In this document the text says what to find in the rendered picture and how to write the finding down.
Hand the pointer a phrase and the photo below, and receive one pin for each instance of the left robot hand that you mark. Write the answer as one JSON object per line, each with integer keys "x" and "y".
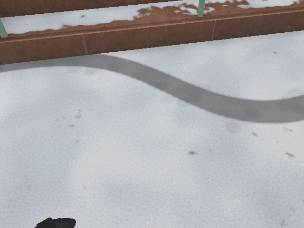
{"x": 57, "y": 223}

